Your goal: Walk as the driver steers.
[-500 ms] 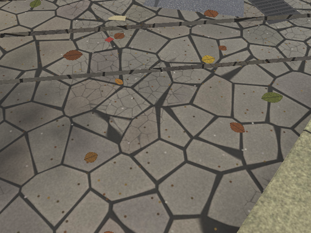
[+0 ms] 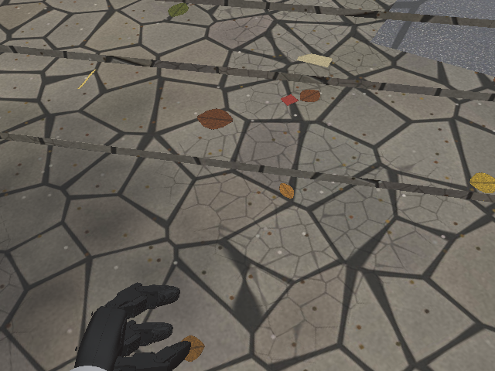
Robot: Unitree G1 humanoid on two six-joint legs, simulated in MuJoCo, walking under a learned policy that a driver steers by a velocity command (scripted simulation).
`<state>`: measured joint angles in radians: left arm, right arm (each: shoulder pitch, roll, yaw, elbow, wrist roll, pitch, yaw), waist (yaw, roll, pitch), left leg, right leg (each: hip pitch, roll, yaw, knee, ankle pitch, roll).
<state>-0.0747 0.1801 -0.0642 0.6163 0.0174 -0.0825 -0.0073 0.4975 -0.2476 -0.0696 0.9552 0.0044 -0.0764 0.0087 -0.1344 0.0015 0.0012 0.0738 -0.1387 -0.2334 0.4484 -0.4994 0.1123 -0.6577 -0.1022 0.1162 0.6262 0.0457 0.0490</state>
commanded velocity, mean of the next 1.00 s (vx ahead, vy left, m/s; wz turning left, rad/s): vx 1.00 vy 0.00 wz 0.99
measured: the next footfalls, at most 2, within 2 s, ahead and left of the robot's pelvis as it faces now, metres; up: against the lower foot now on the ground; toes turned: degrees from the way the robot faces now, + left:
right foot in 0.04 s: +0.24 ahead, -0.19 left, +0.00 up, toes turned +5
left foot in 0.50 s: +0.55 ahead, +0.12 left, +0.00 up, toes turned +32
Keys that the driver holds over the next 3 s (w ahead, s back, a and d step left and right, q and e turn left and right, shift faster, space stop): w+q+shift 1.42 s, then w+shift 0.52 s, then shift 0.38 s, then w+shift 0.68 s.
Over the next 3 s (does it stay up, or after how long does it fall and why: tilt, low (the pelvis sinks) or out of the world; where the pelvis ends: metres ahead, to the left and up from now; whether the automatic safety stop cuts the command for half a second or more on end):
stays up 1.07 1.67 0.03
